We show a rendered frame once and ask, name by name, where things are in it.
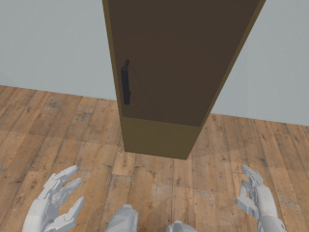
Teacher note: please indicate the cupboard door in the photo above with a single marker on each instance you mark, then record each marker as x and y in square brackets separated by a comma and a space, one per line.
[178, 52]

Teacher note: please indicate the robot right thigh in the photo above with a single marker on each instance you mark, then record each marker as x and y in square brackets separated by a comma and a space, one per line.
[180, 227]

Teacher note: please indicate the robot right hand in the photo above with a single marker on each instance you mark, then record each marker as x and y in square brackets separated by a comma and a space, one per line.
[260, 202]

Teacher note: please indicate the right robot forearm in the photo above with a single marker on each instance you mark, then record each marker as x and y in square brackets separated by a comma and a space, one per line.
[270, 224]

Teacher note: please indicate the robot left thigh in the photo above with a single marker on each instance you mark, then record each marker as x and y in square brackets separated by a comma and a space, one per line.
[124, 220]

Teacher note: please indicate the robot thigh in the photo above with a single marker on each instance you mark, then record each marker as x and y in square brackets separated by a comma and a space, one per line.
[124, 220]
[180, 227]

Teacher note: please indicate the handle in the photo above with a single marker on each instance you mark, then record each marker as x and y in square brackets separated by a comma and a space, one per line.
[125, 82]

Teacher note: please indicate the robot left hand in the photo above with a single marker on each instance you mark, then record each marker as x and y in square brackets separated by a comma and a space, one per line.
[46, 207]

